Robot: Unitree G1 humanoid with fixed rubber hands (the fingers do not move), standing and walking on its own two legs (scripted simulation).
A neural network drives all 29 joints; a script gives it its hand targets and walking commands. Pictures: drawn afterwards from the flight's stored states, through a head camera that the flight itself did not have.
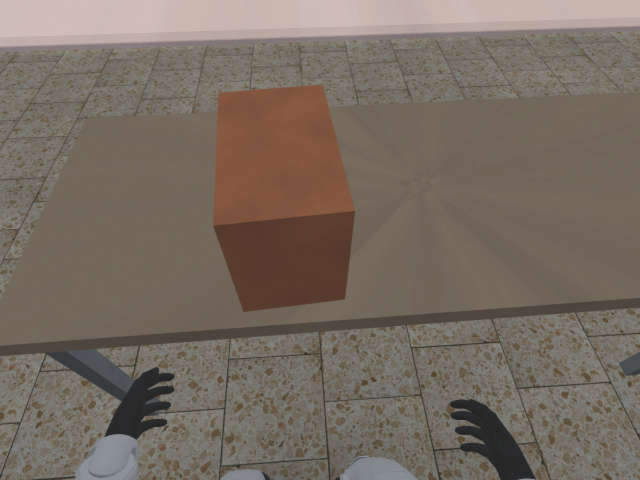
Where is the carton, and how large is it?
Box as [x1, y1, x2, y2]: [213, 85, 354, 311]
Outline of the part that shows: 322,85 218,93 213,226 243,311 344,299 354,208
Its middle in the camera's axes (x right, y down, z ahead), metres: -0.06 -0.06 +0.65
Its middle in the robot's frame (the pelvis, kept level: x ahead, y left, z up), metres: +0.53 +0.07 -0.01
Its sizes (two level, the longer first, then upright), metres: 0.286 0.175 0.234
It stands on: a table, 0.64 m high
